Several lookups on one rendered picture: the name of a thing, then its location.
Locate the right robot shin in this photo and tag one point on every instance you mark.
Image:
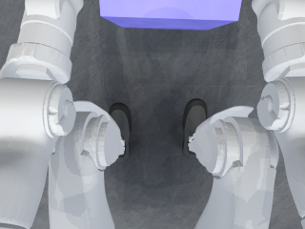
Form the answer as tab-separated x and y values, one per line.
196	141

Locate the left robot forearm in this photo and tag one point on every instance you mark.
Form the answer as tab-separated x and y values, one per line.
43	48

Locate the carton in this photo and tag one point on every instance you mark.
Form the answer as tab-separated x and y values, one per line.
189	15

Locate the right robot forearm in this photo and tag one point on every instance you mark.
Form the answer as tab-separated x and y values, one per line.
281	27

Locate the robot right upper arm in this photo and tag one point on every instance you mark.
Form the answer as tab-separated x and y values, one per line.
281	108

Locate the robot left foot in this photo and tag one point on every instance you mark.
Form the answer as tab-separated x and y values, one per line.
121	114

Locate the robot left upper arm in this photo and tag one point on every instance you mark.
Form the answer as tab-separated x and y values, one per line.
33	114

